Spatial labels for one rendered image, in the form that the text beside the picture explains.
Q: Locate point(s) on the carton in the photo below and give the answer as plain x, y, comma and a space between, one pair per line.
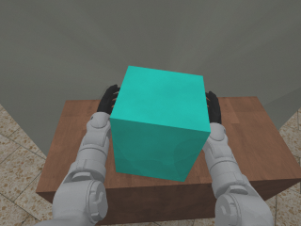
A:
159, 123

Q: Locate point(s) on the pedestal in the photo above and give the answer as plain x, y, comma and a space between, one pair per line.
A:
257, 146

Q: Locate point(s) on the robot left upper arm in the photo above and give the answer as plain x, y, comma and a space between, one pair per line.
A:
81, 203

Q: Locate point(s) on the robot left forearm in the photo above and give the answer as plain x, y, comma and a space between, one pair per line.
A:
93, 151

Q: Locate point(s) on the robot right upper arm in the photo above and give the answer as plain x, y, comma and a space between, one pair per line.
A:
232, 209

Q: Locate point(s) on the right robot hand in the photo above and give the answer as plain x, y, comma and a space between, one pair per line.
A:
213, 107

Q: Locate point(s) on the left robot hand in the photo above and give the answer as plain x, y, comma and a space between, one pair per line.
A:
107, 101

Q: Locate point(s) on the robot right forearm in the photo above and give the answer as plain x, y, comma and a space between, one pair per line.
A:
222, 165

